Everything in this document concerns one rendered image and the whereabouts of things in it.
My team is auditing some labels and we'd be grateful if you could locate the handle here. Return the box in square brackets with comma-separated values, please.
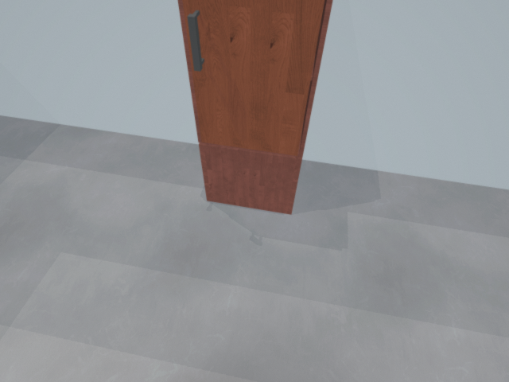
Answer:
[187, 10, 204, 72]

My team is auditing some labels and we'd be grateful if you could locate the cupboard door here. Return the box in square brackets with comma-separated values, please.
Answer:
[182, 0, 324, 156]

